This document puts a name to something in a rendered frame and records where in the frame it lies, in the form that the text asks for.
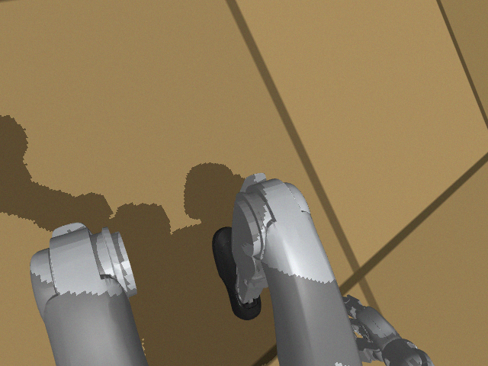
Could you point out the right robot foot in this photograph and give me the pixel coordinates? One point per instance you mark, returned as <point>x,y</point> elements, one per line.
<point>226,266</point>

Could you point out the right robot hand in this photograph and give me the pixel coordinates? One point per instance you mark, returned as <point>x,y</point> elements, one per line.
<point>376,331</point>

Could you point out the right robot arm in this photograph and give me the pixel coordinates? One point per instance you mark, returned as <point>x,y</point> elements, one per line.
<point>402,352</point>

